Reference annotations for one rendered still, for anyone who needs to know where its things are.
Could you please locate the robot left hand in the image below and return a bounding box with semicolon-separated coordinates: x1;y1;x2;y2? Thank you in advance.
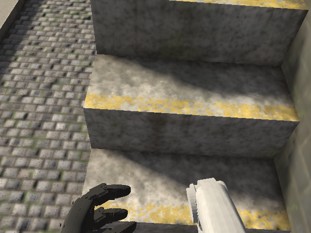
59;183;137;233

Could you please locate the right robot thigh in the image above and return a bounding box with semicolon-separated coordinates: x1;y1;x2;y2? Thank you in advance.
186;178;248;233

